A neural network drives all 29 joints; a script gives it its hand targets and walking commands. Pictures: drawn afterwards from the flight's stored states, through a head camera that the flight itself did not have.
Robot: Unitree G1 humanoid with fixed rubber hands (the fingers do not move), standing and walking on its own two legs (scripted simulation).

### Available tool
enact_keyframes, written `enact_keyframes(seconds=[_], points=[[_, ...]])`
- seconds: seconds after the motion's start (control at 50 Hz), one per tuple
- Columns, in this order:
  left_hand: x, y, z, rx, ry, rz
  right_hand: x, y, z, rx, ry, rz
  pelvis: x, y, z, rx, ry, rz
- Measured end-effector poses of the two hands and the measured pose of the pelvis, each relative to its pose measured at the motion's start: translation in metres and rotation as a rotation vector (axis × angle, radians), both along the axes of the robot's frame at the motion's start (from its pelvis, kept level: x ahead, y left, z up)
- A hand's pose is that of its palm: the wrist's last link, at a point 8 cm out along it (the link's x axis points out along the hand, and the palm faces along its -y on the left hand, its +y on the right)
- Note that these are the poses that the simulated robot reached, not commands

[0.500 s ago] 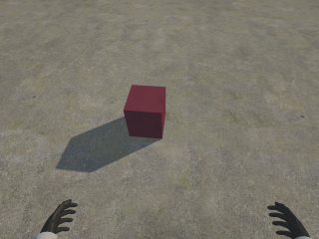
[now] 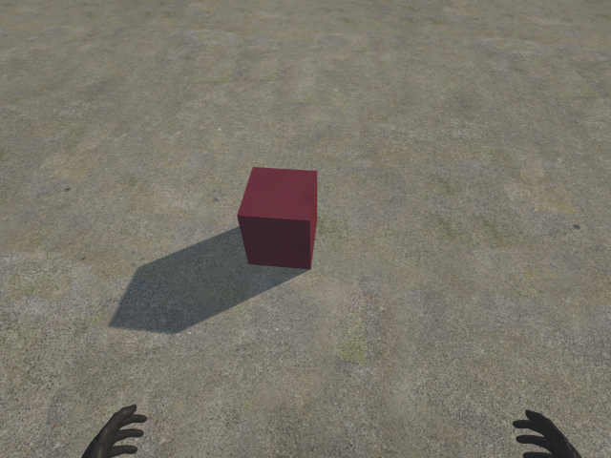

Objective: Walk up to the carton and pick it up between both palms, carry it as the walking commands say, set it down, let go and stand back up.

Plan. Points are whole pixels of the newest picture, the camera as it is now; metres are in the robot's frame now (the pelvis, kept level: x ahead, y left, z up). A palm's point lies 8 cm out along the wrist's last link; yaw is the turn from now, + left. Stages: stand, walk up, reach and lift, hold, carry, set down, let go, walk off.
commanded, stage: stand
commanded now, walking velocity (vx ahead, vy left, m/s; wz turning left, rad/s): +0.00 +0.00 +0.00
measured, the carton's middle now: (282, 218) +1.05 +0.16 -0.62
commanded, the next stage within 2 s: walk up in 0.28 s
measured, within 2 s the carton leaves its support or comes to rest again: neither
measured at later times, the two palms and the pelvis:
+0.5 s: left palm out of the picture +0.10 +0.31 -0.09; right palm out of the picture +0.10 -0.31 -0.09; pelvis +0.00 +0.00 +0.01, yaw +1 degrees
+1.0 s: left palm (173, 342) +0.31 +0.25 -0.11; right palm out of the picture +0.06 -0.24 -0.10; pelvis +0.15 +0.02 +0.01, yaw +1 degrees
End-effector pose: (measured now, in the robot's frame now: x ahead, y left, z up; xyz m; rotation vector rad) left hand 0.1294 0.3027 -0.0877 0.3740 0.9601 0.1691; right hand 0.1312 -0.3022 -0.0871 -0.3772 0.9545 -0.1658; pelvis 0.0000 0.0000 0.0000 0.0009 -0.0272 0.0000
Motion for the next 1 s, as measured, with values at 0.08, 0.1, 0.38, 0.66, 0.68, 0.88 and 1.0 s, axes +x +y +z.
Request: enact_keyframes(seconds=[0.08,0.1,0.38,0.66,0.68,0.88,1.0], points=[[-0.003,0.001,0.001,-0.001,0.018,0.008,-0.003,-0.001,0.001,0.001,0.019,-0.008,0.000,0.000,0.004,0.000,-0.004,0.000],[-0.004,0.001,0.001,-0.001,0.023,0.010,-0.004,-0.001,0.001,0.002,0.023,-0.010,0.000,0.000,0.004,0.000,-0.005,0.000],[-0.021,0.006,0.001,0.004,0.092,0.039,-0.020,-0.005,0.000,-0.001,0.092,-0.042,-0.002,0.000,0.011,0.000,-0.012,-0.001],[-0.090,0.015,-0.025,-0.079,0.276,0.185,-0.005,0.043,-0.006,0.079,0.131,-0.008,0.023,0.021,0.012,0.011,0.030,0.035],[-0.091,0.018,-0.030,-0.087,0.297,0.182,-0.005,0.049,-0.011,0.078,0.130,-0.014,0.028,0.027,0.008,0.002,0.031,0.034],[0.052,-0.005,-0.029,-0.189,0.164,0.038,-0.085,0.073,-0.010,0.089,0.400,-0.193,0.096,0.035,0.016,-0.030,0.019,0.045],[0.178,-0.048,-0.023,-0.235,0.042,-0.055,-0.072,0.066,-0.017,0.110,0.497,-0.279,0.152,0.020,0.009,-0.036,0.026,0.026]])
